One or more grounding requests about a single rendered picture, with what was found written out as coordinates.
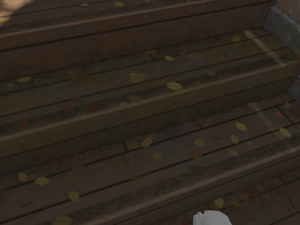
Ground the right robot thigh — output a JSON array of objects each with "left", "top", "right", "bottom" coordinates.
[{"left": 193, "top": 210, "right": 232, "bottom": 225}]

